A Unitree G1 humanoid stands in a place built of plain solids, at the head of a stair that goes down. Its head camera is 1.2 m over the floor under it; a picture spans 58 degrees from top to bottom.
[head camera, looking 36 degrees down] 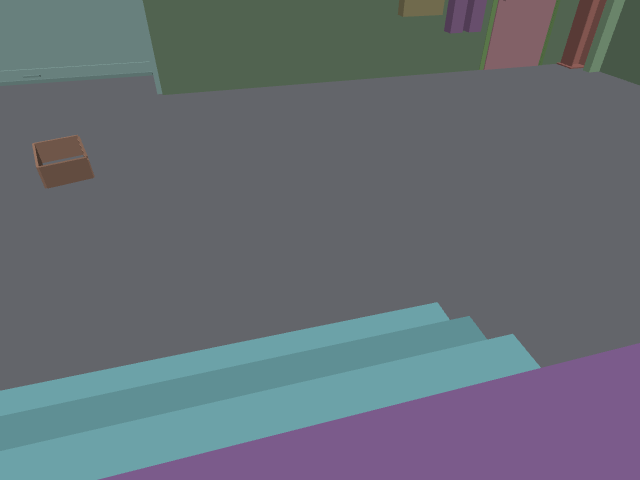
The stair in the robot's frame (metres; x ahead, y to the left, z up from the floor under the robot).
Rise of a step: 0.17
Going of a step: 0.27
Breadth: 2.30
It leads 15 degrees to the left of straight ahead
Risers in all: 4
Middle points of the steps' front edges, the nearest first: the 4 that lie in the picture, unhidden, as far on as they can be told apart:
0.66 0.24 0.00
0.92 0.31 -0.16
1.18 0.38 -0.33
1.45 0.45 -0.49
